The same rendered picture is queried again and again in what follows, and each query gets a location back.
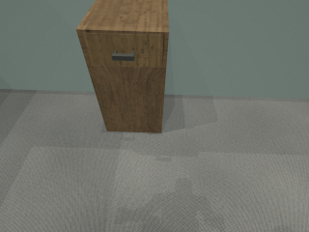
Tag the drawer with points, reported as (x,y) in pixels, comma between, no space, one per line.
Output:
(148,48)

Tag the cabinet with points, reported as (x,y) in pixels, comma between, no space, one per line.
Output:
(130,98)

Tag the handle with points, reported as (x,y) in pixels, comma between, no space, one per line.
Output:
(123,56)

